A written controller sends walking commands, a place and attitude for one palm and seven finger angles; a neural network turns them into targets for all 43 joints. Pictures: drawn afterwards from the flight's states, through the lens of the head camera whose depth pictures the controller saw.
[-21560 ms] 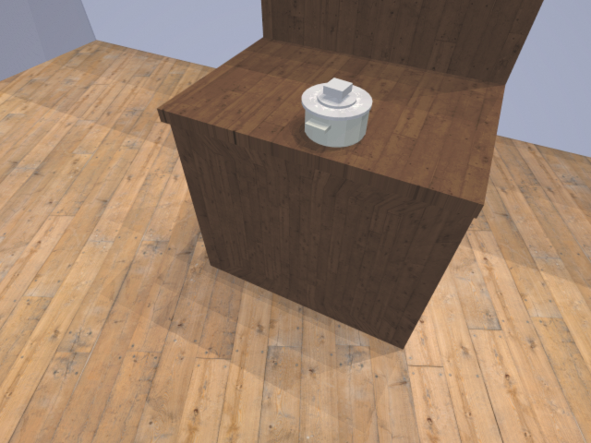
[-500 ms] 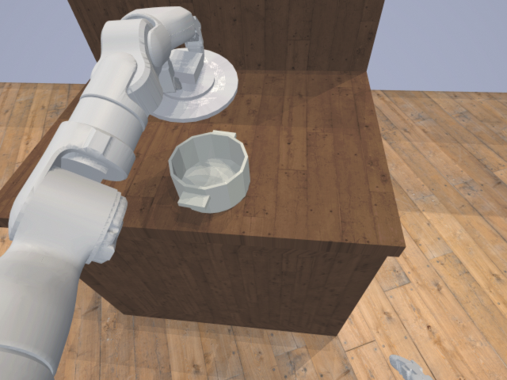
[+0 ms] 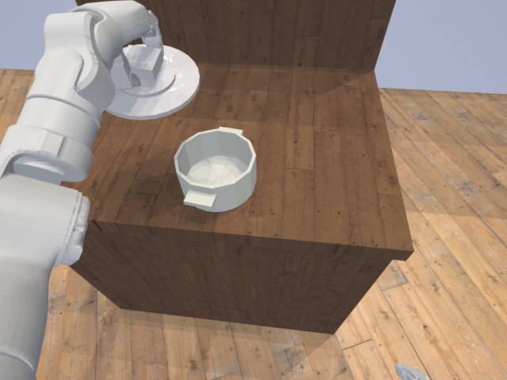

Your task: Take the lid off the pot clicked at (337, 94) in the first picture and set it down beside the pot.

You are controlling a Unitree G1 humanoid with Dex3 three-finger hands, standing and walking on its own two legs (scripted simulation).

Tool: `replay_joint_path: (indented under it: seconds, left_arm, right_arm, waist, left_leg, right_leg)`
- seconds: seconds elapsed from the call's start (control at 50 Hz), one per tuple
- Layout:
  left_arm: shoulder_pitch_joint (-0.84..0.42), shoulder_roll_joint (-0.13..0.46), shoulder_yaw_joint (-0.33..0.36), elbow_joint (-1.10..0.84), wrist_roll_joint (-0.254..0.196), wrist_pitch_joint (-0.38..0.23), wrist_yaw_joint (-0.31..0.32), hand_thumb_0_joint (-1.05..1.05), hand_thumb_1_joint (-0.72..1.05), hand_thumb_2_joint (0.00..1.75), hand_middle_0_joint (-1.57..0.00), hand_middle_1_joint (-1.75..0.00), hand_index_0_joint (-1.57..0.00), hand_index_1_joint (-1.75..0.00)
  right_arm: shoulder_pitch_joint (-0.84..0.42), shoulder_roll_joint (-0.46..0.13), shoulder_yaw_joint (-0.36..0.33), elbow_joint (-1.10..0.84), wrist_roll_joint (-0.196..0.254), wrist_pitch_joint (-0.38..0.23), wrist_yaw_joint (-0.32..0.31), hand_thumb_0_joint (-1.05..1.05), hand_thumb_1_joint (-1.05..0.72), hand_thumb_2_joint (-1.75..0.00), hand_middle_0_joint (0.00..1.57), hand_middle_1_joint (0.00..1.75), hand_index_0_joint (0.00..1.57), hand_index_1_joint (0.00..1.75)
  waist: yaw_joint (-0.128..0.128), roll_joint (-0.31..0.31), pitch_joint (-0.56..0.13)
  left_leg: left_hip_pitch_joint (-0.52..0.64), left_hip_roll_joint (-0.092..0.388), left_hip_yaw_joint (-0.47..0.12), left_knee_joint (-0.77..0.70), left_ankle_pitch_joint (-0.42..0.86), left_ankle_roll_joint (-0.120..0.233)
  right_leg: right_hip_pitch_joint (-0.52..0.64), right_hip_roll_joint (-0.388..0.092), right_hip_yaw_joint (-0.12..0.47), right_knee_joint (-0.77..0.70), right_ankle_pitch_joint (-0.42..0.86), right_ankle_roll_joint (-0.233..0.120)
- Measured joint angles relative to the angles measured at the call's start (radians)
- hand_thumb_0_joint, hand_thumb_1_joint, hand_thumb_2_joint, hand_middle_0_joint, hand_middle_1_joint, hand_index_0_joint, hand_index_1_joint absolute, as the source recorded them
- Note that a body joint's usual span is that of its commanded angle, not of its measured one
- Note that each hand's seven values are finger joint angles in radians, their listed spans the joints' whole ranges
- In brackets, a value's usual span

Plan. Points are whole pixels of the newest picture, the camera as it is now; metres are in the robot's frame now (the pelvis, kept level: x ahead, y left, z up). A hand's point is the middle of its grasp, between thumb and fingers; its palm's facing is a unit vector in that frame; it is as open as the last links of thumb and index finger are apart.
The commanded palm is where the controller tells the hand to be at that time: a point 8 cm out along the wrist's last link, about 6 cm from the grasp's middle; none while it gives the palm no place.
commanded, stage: move the lid sideways beside the pot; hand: left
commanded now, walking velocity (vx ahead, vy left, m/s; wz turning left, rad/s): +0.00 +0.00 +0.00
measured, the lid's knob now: (141, 62) +0.52 +0.15 +0.23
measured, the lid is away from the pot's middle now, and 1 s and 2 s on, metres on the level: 0.10 0.20 0.23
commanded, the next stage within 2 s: lower the lid onto the table in 1.34 s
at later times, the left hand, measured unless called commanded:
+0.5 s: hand (76, 71) +0.48 +0.23 +0.25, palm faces -0.23 -0.01 -0.97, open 8.5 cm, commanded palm +0.47 +0.22 +0.31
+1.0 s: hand (55, 66) +0.50 +0.26 +0.25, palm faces -0.25 -0.03 -0.97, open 8.5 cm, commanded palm +0.49 +0.27 +0.31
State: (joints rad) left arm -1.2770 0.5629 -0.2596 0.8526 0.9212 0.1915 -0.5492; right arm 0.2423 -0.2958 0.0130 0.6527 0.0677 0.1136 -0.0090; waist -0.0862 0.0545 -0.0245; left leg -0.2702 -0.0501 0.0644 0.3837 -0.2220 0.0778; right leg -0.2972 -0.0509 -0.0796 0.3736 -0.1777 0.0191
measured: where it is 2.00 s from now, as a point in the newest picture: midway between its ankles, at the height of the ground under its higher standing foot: outside the picture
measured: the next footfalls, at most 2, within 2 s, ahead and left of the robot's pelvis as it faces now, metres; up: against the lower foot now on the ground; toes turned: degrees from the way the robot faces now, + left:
none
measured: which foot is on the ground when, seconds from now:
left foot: down 0.00-1.00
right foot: down 0.00-1.00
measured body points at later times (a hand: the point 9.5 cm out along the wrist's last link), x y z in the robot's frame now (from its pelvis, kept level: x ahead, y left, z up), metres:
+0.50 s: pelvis +0.00 +0.02 +0.00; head +0.04 +0.01 +0.45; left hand +0.49 +0.22 +0.30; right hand +0.09 -0.25 -0.12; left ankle -0.02 +0.07 -0.74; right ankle +0.00 -0.14 -0.74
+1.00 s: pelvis +0.00 +0.02 +0.00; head +0.06 +0.01 +0.44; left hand +0.50 +0.26 +0.30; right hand +0.05 -0.26 -0.13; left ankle -0.02 +0.07 -0.74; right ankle +0.00 -0.14 -0.74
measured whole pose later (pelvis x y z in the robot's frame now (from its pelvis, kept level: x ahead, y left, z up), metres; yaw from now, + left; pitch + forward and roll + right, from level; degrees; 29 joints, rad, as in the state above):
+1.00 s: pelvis +0.00 +0.02 +0.00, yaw +0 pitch +8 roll -2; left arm -1.31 0.76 -0.16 0.96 0.97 0.06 -0.56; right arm 0.30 -0.30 0.01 0.66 0.07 0.14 -0.02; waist -0.11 0.05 -0.02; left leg -0.33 -0.06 0.06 0.42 -0.24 0.10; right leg -0.33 -0.06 -0.08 0.36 -0.17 0.03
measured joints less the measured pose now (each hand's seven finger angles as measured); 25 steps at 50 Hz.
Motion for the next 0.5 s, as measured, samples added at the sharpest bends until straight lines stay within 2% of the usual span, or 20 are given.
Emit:
replay_joint_path:
  seconds: [0.06, 0.12, 0.34, 0.5]
  left_arm:
    - [0.005, 0.014, -0.013, -0.015, 0.001, -0.001, -0.006, 0.01, 0.25, 0.9, -1.04, -1.15, -0.46, -0.86]
    - [0.025, 0.028, 0.019, -0.04, -0.002, -0.021, -0.008, 0.02, 0.25, 0.9, -1.04, -1.15, -0.46, -0.86]
    - [0.024, 0.067, 0.018, -0.034, 0.002, -0.033, -0.019, 0.02, 0.25, 0.91, -1.04, -1.16, -0.46, -0.86]
    - [0.011, 0.096, 0.025, -0.011, 0.011, -0.058, -0.019, 0.02, 0.25, 0.91, -1.05, -1.16, -0.46, -0.86]
  right_arm:
    - [0.001, 0.002, -0.001, -0.004, 0.001, 0.003, 0.001, 0.01, -0.91, -0.9, 0.2, 0.3, 0.2, 0.3]
    - [-0.001, 0.003, 0.0, -0.006, -0.002, 0.004, 0.002, 0.01, -0.91, -0.9, 0.2, 0.3, 0.2, 0.3]
    - [-0.002, 0.009, 0.005, -0.01, 0.005, 0.018, 0.004, 0.01, -0.91, -0.9, 0.2, 0.3, 0.2, 0.3]
    - [0.009, 0.008, 0.003, -0.008, 0.004, 0.018, 0.0, 0.0, -0.91, -0.9, 0.2, 0.3, 0.2, 0.3]
  waist:
    - [0.002, -0.001, 0.0]
    - [0.004, 0.001, 0.0]
    - [0.01, -0.003, -0.001]
    - [0.003, -0.006, -0.001]
  left_leg:
    - [-0.005, -0.003, -0.002, 0.003, -0.001, 0.003]
    - [-0.005, -0.005, -0.002, 0.004, -0.002, 0.007]
    - [-0.019, -0.013, -0.008, 0.015, -0.003, 0.016]
    - [-0.034, -0.016, -0.012, 0.023, -0.004, 0.019]
  right_leg:
    - [-0.002, -0.003, -0.002, -0.001, 0.0, 0.002]
    - [-0.001, -0.005, -0.002, -0.003, 0.001, 0.004]
    - [-0.005, -0.012, -0.007, -0.005, 0.005, 0.007]
    - [-0.014, -0.014, -0.01, -0.005, 0.008, 0.001]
